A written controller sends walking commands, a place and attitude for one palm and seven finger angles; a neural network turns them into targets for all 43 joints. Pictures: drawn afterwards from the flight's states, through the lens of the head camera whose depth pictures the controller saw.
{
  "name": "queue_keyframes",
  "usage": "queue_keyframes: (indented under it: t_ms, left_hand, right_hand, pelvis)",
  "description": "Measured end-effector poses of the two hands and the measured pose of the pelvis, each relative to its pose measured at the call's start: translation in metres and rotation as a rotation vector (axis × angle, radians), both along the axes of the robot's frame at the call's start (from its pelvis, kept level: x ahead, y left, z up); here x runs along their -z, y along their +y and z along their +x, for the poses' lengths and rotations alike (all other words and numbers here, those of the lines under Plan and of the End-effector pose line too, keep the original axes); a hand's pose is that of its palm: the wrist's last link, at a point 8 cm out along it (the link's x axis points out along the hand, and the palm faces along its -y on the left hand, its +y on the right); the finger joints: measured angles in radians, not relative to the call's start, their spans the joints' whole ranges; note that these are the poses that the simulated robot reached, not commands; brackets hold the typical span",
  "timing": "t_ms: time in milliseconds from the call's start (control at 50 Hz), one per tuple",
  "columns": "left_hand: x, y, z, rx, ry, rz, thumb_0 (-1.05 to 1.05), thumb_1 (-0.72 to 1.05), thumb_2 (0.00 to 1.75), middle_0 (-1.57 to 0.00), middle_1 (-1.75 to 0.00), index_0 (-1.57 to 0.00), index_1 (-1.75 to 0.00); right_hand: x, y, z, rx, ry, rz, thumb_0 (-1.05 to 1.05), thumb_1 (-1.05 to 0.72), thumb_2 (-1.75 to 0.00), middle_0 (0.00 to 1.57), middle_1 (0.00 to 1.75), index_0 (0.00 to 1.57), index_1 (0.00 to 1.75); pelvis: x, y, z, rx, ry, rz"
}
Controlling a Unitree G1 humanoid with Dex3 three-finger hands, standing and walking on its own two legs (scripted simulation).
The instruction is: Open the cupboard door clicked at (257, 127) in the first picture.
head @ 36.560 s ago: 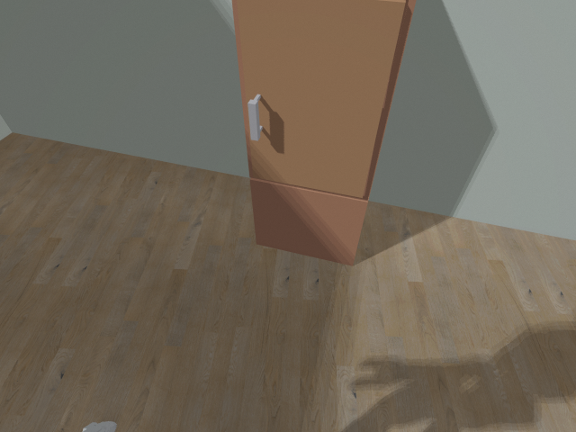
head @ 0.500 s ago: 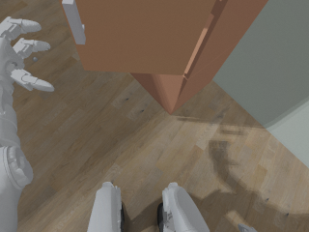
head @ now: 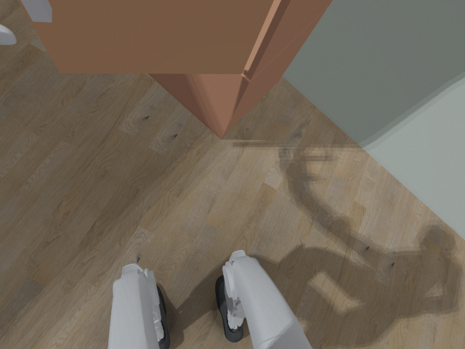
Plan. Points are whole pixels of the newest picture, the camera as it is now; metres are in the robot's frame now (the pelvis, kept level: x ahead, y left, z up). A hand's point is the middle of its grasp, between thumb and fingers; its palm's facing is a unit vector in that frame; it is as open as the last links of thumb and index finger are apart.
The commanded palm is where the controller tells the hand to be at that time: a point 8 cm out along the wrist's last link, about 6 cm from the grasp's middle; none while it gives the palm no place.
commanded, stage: move the hooked fingers beside the handle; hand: left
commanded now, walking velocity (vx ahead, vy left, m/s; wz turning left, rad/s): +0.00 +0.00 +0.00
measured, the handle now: out of the picture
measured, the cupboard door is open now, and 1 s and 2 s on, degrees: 49 49 46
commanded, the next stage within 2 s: slide the fingers in behind the handle in 0.78 s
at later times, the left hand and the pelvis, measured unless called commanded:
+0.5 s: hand out of the picture +0.60 +0.26 +0.09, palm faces +0.02 -1.00 -0.02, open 14.0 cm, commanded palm +0.60 +0.26 +0.08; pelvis +0.02 +0.00 +0.02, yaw +0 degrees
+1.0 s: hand out of the picture +0.59 +0.25 +0.09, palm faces +0.02 -1.00 -0.03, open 14.0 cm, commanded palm +0.59 +0.25 +0.08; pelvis +0.01 -0.01 +0.01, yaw +0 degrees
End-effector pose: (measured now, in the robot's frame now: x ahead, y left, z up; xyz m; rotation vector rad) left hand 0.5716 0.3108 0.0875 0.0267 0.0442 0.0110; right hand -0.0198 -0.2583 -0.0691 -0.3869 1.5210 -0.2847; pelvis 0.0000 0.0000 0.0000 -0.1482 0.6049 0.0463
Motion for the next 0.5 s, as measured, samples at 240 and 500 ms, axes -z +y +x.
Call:
queue_keyframes:
  t_ms: [240,500]
  left_hand:
    - [0.012,0.001,0.013,-0.013,0.035,0.006,-0.01,-0.50,0.30,-0.30,-1.19,-0.30,-1.20]
    - [-0.003,0.007,0.002,-0.009,0.037,-0.005,-0.01,-0.50,0.30,-0.30,-1.19,-0.30,-1.20]
  right_hand:
    - [-0.007,0.025,-0.023,0.080,0.104,0.061,0.00,-0.90,-0.90,0.21,0.30,0.20,0.30]
    - [-0.020,0.006,0.013,0.021,0.042,0.040,0.00,-0.90,-0.90,0.21,0.30,0.20,0.30]
  pelvis:
    - [-0.007,0.004,0.010,0.017,0.019,-0.002]
    - [-0.022,0.000,0.021,-0.005,-0.008,0.001]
